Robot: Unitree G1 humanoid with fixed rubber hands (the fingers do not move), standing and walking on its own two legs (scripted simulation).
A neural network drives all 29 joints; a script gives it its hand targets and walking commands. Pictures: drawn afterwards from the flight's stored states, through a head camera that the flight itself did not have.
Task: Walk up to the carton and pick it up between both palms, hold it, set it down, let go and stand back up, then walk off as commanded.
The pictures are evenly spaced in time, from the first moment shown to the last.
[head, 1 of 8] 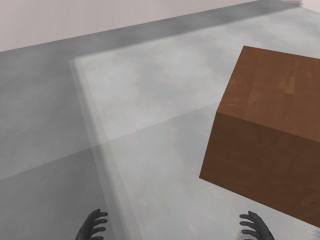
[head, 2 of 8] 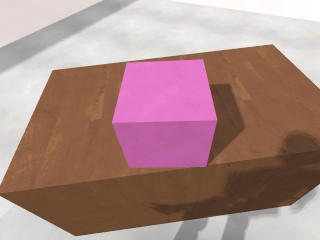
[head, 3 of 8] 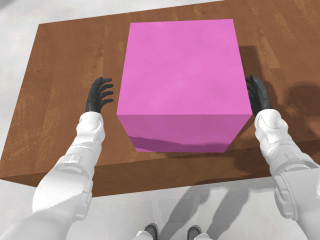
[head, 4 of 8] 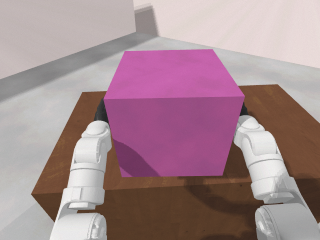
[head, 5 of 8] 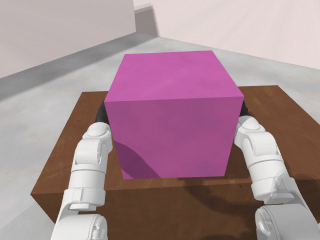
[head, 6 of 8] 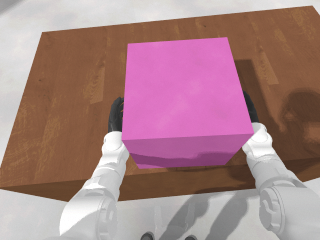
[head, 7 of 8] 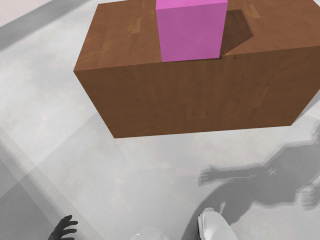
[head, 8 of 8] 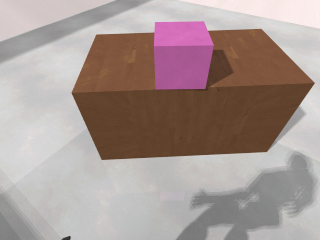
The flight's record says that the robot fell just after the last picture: no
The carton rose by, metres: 0.21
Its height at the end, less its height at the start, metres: +0.00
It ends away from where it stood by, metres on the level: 0.02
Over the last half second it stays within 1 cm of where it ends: yes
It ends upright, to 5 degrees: yes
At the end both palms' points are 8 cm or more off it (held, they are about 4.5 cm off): yes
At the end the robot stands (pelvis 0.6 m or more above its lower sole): yes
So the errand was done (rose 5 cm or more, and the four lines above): yes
